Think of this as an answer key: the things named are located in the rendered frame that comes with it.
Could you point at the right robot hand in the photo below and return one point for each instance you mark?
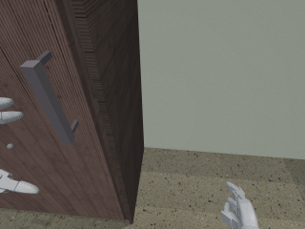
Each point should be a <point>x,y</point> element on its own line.
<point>243,214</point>

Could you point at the left robot hand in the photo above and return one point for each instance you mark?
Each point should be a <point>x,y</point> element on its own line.
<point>7,183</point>

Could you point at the handle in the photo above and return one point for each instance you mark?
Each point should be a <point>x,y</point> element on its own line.
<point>39,82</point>

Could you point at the wardrobe door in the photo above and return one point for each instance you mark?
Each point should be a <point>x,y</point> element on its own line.
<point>74,180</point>

